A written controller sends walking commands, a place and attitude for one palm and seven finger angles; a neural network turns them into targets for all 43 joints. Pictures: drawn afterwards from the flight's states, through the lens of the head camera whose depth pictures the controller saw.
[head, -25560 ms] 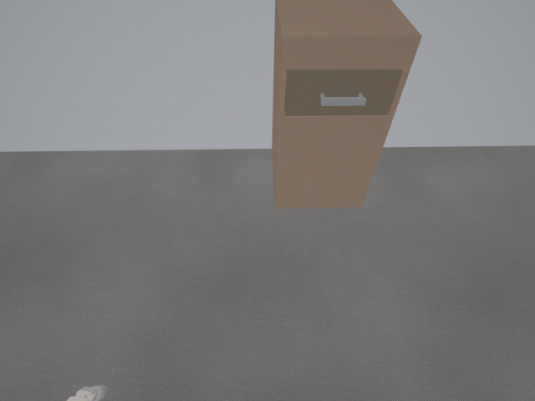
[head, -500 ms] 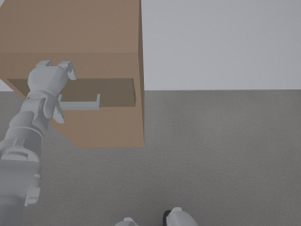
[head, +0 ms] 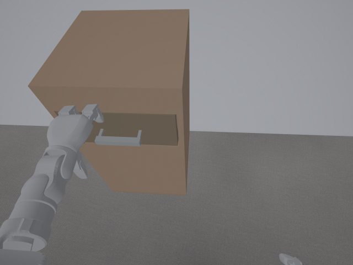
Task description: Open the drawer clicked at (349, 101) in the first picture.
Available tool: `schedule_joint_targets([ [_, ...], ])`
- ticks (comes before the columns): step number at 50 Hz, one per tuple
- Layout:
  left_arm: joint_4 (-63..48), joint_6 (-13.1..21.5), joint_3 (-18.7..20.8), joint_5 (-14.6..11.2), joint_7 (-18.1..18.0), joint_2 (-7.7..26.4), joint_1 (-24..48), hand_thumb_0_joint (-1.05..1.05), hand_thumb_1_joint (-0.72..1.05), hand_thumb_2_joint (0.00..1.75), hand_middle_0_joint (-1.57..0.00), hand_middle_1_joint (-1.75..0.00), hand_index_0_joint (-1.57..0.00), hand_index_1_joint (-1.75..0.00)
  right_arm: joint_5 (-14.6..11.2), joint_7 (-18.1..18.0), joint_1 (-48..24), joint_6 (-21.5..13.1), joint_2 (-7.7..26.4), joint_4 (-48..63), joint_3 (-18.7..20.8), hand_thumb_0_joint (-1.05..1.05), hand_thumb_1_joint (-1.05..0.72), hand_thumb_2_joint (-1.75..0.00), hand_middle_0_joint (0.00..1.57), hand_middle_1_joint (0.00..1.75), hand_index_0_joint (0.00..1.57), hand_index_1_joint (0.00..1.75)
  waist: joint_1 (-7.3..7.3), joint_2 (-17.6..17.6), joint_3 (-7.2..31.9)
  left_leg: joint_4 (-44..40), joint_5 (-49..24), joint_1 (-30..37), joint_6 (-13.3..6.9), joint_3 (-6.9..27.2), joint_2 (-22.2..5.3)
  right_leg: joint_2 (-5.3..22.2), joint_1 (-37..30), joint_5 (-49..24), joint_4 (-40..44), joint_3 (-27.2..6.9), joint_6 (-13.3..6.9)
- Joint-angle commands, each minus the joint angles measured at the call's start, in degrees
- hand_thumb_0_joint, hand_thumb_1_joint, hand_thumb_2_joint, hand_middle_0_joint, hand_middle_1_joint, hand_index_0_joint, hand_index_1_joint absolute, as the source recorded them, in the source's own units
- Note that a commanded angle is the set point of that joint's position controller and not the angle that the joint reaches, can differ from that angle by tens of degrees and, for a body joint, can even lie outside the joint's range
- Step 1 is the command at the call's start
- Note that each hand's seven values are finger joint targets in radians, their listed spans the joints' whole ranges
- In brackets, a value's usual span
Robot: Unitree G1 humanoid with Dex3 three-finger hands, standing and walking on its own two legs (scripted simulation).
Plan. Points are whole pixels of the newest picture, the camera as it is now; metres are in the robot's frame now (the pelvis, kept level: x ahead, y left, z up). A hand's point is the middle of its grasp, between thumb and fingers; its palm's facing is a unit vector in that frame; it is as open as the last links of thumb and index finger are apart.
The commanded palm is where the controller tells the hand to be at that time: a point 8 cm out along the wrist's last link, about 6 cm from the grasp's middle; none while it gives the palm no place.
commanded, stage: draw the hand back to the body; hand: left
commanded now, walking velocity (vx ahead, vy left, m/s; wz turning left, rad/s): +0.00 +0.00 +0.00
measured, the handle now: (119, 136) +0.51 +0.24 -0.12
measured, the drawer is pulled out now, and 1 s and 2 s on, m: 0.00 0.00 0.00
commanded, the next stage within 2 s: step back with the hand held close in 1.16 s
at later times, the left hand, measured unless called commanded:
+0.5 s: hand (60, 163) +0.27 +0.22 +0.14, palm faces +0.36 -0.88 -0.32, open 12.6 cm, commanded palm +0.22 +0.25 +0.16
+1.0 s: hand (21, 222) +0.17 +0.22 +0.18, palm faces +0.40 -0.81 -0.42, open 8.3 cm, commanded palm +0.12 +0.25 +0.19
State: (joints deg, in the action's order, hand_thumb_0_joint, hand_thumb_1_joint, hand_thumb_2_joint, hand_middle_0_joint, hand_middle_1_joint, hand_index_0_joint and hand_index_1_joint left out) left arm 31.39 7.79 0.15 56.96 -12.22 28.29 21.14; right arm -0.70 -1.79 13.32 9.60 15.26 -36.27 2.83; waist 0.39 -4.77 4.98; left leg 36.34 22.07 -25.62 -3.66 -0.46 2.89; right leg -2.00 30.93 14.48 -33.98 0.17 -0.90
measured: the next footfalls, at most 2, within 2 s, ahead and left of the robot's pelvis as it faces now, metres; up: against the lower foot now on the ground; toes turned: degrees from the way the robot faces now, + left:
none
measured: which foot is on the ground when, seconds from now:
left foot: down 0.00-1.00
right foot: down 0.00-1.00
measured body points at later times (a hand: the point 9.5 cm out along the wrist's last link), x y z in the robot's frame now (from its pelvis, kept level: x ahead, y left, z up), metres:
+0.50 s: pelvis +0.01 -0.03 +0.02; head +0.02 -0.04 +0.47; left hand +0.25 +0.26 +0.16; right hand +0.21 -0.22 -0.07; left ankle -0.05 +0.07 -0.72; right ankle +0.02 -0.11 -0.72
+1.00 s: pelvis +0.00 -0.03 +0.02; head -0.01 -0.05 +0.47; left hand +0.14 +0.26 +0.20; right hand +0.20 -0.24 -0.06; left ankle -0.05 +0.07 -0.72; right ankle +0.02 -0.11 -0.72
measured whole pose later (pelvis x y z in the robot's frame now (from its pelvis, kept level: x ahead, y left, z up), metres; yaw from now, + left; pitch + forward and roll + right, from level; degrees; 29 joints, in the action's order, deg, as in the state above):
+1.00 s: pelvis +0.00 -0.03 +0.02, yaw +1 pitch -4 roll -1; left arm -24.9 9.4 17.1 -3.5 -3.9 19.0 -30.9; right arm 0.8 -4.4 11.0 -8.5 13.0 -36.5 -0.2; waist 4.2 -4.9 -1.7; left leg 21.5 16.3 -1.2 -1.3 1.7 0.6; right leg -4.1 5.5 8.5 -17.9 1.7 -3.1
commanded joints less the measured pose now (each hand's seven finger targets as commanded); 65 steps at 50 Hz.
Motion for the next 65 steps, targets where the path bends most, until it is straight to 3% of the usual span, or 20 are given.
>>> schedule_joint_targets([
  [1, -18.5, -0.8, 6.4, -0.7, -3.5, 13.9, 14.6, 0.0, -0.5, 0.3, -0.3, -1.2, -0.3, -1.2, 0.1, -0.4, -2.9, -2.7, 6.9, 7.1, 2.2, 0.0, -0.9, -0.9, 0.2, 0.3, 0.2, 0.3, 0.93, 0.2, 18.2, -4.9, -32.0, 10.0, 4.2, 3.4, -2.5, -0.2, -14.7, -15.1, 1.5, 0.3, -1.9],
  [8, -27.6, -3.9, 5.9, -2.1, 0.6, 13.9, 6.3, 0.0, -0.5, 0.3, -0.3, -1.2, -0.3, -1.2, 0.3, -0.8, -7.9, -3.8, 6.3, 8.5, 1.0, 0.0, -0.9, -0.9, 0.2, 0.3, 0.2, 0.3, 2.62, 1.2, 15.7, -7.9, -28.6, 11.2, 4.2, 2.4, -1.5, 0.3, -20.2, -15.3, 3.7, -0.2, -1.9],
  [9, -28.5, -3.4, 3.3, -43.1, 2.0, -6.6, 6.5, 0.0, -0.47, 0.32, -0.3, -1.18, -0.3, -1.18, -2.8, -1.2, -4.7, -5.8, 1.3, 12.7, -1.0, 0.0, -0.9, -0.9, 0.2, 0.3, 0.2, 0.3, -2.65, 5.8, 10.9, -9.8, -24.9, 19.6, 3.3, 3.2, -3.7, 0.4, -23.1, -13.8, 7.4, 2.0, -1.4],
  [10, -32.0, -2.4, 5.9, -47.4, 2.6, -1.0, 4.7, 0.0, -0.43, 0.33, -0.29, -1.15, -0.29, -1.15, -2.6, -1.7, -7.3, -7.7, 2.8, 12.2, -1.9, 0.0, -0.9, -0.9, 0.2, 0.3, 0.2, 0.3, -0.65, 9.3, 10.9, -10.9, -21.2, 20.2, 1.7, 3.1, -3.9, 0.7, -25.2, -12.2, 8.5, 0.6, -0.8],
  [11, -34.0, -1.2, 13.5, -52.2, 2.7, 4.8, 0.7, 0.0, -0.4, 0.34, -0.29, -1.13, -0.29, -1.13, -1.6, -3.0, -7.6, -8.5, 3.9, 11.7, -2.4, 0.0, -0.9, -0.9, 0.2, 0.3, 0.2, 0.3, 1.11, 10.1, 11.6, -12.2, -22.4, 19.5, 1.4, 2.4, -3.5, 0.8, -28.7, -14.5, 9.5, 0.4, -0.7],
  [13, -37.8, 0.2, 14.8, -56.0, 3.9, 4.0, -1.6, 0.0, -0.32, 0.37, -0.29, -1.09, -0.29, -1.09, -0.9, -3.9, -8.7, -10.5, 3.8, 10.9, -3.6, 0.0, -0.9, -0.9, 0.2, 0.3, 0.2, 0.3, 1.69, 4.2, 8.3, -14.6, -23.4, 18.9, 2.3, 1.7, -3.0, 1.3, -29.8, -16.1, 10.8, 0.6, -0.8],
  [14, -37.4, 0.5, 15.2, -56.9, 4.2, 2.9, -3.5, 0.0, -0.29, 0.39, -0.29, -1.07, -0.29, -1.07, -0.6, -4.0, -8.4, -11.3, 3.8, 10.1, -3.8, 0.0, -0.9, -0.9, 0.2, 0.3, 0.2, 0.3, 1.64, 3.1, 5.4, -15.6, -24.1, 18.7, 3.0, 1.6, -3.2, 1.2, -29.3, -16.1, 11.7, 1.0, -0.9],
  [18, -45.1, 2.0, 17.2, -58.7, 5.5, 2.0, -9.5, 0.0, -0.15, 0.45, -0.27, -0.98, -0.27, -0.98, 0.3, -3.4, -8.0, -14.5, 3.3, 9.5, -3.9, 0.0, -0.9, -0.9, 0.2, 0.3, 0.2, 0.3, 2.07, -2.2, 4.3, -17.2, -27.4, 20.1, 3.6, 0.7, -3.0, 1.6, -31.9, -19.6, 13.8, 0.7, -1.2],
  [20, -47.1, 2.1, 17.9, -59.4, 6.0, 1.5, -14.7, 0.0, -0.08, 0.48, -0.27, -0.93, -0.27, -0.93, 0.7, -2.9, -7.8, -15.6, 3.1, 9.5, -3.9, 0.0, -0.9, -0.9, 0.2, 0.3, 0.2, 0.3, 2.45, 0.3, 4.3, -17.8, -28.6, 20.0, 3.7, 0.7, -3.2, 1.6, -33.5, -21.2, 14.0, 0.9, -1.1],
  [26, -56.1, 2.9, 18.6, -60.1, 7.1, 0.3, -25.7, 0.0, 0.13, 0.57, -0.25, -0.8, -0.25, -0.8, 1.1, -2.0, -8.0, -17.7, 3.1, 9.5, -3.1, 0.0, -0.9, -0.9, 0.2, 0.3, 0.2, 0.3, 2.43, 1.2, 5.0, -17.4, -30.6, 21.4, 3.2, 0.2, -3.1, 1.7, -34.5, -23.7, 14.8, 0.5, -0.7],
  [28, -56.5, 2.9, 18.3, -60.4, 7.3, -0.6, -29.6, 0.0, 0.2, 0.6, -0.25, -0.75, -0.25, -0.75, 1.1, -1.9, -8.4, -18.1, 3.2, 9.3, -2.9, 0.0, -0.9, -0.9, 0.2, 0.3, 0.2, 0.3, 2.37, 2.4, 2.3, -17.8, -27.7, 20.7, 3.0, 0.2, -3.0, 1.6, -33.2, -21.4, 15.7, 0.5, -0.6],
  [35, -64.5, 4.2, 21.7, -60.6, 7.0, 0.9, -40.0, 0.0, 0.44, 0.7, -0.23, -0.59, -0.23, -0.59, 1.3, -2.0, -8.6, -19.5, 3.1, 9.2, -2.1, 0.0, -0.9, -0.9, 0.2, 0.3, 0.2, 0.3, 3.04, 1.9, 2.6, -17.4, -26.4, 21.2, 2.8, 0.2, -2.7, 1.8, -33.2, -19.9, 16.4, 0.1, -0.3],
  [37, -65.4, 4.4, 22.6, -60.7, 7.0, 1.4, -42.7, 0.0, 0.51, 0.74, -0.23, -0.55, -0.23, -0.55, 1.4, -2.1, -8.9, -19.8, 3.4, 9.2, -1.7, 0.0, -0.9, -0.9, 0.2, 0.3, 0.2, 0.3, 3.05, 4.0, 0.6, -17.1, -25.2, 20.7, 2.6, 0.3, -2.7, 1.5, -31.8, -18.6, 17.4, -0.3, -0.2],
  [39, -67.3, 4.6, 23.1, -60.8, 7.0, 1.3, -44.9, 0.0, 0.58, 0.76, -0.22, -0.5, -0.22, -0.5, 1.4, -2.2, -8.9, -20.1, 3.2, 9.2, -1.7, 0.0, -0.9, -0.9, 0.2, 0.3, 0.2, 0.3, 3.22, 1.5, 0.5, -17.4, -24.0, 20.8, 2.6, 0.4, -2.7, 1.8, -31.6, -17.3, 17.3, -0.3, -0.1],
  [43, -68.7, 4.8, 24.1, -60.9, 7.1, 0.9, -50.2, 0.0, 0.73, 0.82, -0.21, -0.41, -0.21, -0.41, 1.3, -2.5, -9.3, -20.6, 2.7, 9.5, -1.4, 0.0, -0.9, -0.9, 0.2, 0.3, 0.2, 0.3, 3.38, 3.3, -1.8, -17.3, -22.0, 20.2, 2.5, 0.2, -2.9, 1.6, -30.0, -15.0, 18.3, -0.7, 0.0],
  [50, -67.7, 5.5, 22.6, -60.4, 6.8, 0.1, -45.4, 0.0, 0.9, 0.9, -0.2, -0.3, -0.2, -0.3, 1.3, -3.1, -9.0, -21.5, 2.8, 8.8, -1.7, 0.0, -0.9, -0.9, 0.2, 0.3, 0.2, 0.3, 2.75, 2.0, -5.2, -18.7, -14.3, 20.1, 2.3, 1.1, -2.7, 1.4, -26.7, -4.0, 20.5, -0.8, -0.2],
  [62, -67.5, 5.1, 23.4, -59.9, 6.5, 0.7, -45.3, 0.0, 0.9, 0.9, -0.2, -0.3, -0.2, -0.3, 1.9, -2.8, -8.9, -22.5, 3.0, 8.1, -1.9, 0.0, -0.9, -0.9, 0.2, 0.3, 0.2, 0.3, 3.52, 0.9, -4.0, -19.6, -17.4, 19.5, 3.3, 1.9, -2.7, 0.9, -29.6, -8.4, 19.5, -0.4, -0.7],
  [63, -67.2, 5.2, 22.8, -59.9, 6.6, -0.2, -45.5, 0.0, 0.9, 0.9, -0.2, -0.3, -0.2, -0.3, 1.8, -2.8, -9.0, -22.5, 2.7, 8.2, -2.1, 0.0, -0.9, -0.9, 0.2, 0.3, 0.2, 0.3, 3.39, 1.7, -5.3, -19.9, -16.9, 19.0, 3.3, 2.1, -2.9, 1.0, -29.3, -7.8, 19.3, -0.1, -0.6],
  [64, -69.6, 7.3, 28.9, -59.1, 6.1, 4.2, -42.2, 0.0, 0.9, 0.9, -0.2, -0.3, -0.2, -0.3, 1.5, -3.3, -9.8, -20.3, 4.6, 10.7, -2.1, 0.0, -0.9, -0.9, 0.2, 0.3, 0.2, 0.3, 0.96, 3.0, -10.4, -18.0, -12.1, 12.8, 2.2, 5.1, -3.2, 3.0, -21.2, -7.0, 20.8, -5.3, -1.1],
  [65, -67.0, 7.3, 26.1, -58.5, 6.1, 0.4, -46.6, 0.0, 0.9, 0.9, -0.2, -0.3, -0.2, -0.3, 2.5, -3.5, -8.8, -18.9, 4.7, 9.7, -1.5, 0.0, -0.9, -0.9, 0.2, 0.3, 0.2, 0.3, 0.65, 5.5, -8.5, -16.0, -9.8, 13.1, 2.0, 6.5, -3.2, 4.3, -19.5, -4.2, 21.1, -6.3, -1.7],
])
